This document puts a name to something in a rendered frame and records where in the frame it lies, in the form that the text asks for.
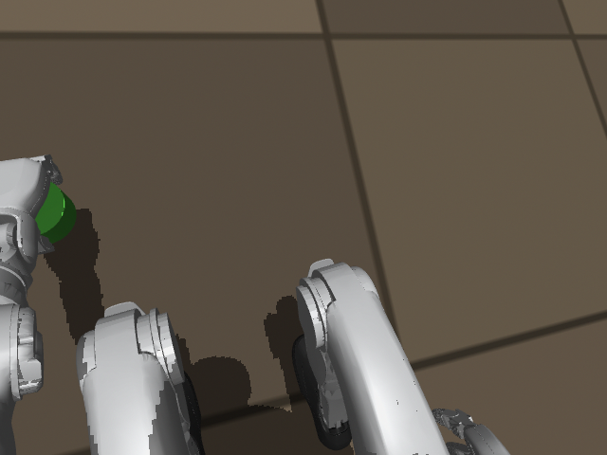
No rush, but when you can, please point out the left robot hand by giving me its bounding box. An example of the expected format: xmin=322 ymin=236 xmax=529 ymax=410
xmin=0 ymin=155 xmax=63 ymax=255

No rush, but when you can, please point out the right robot foot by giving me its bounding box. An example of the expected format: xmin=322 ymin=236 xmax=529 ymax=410
xmin=292 ymin=334 xmax=352 ymax=450

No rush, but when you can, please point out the left robot foot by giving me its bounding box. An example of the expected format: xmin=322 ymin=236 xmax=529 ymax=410
xmin=182 ymin=371 xmax=206 ymax=455

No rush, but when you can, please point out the tin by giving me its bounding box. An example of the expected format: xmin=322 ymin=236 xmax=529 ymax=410
xmin=35 ymin=182 xmax=77 ymax=244

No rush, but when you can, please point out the right robot hand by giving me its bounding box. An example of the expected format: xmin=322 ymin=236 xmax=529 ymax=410
xmin=432 ymin=409 xmax=510 ymax=455

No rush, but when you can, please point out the left robot arm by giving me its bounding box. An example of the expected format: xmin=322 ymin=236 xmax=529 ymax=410
xmin=0 ymin=208 xmax=44 ymax=455

